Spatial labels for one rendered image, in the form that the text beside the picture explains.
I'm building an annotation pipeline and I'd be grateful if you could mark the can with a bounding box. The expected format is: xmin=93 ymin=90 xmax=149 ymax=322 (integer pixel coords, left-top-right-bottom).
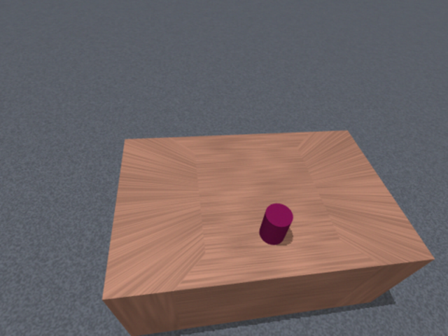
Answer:
xmin=259 ymin=204 xmax=293 ymax=245

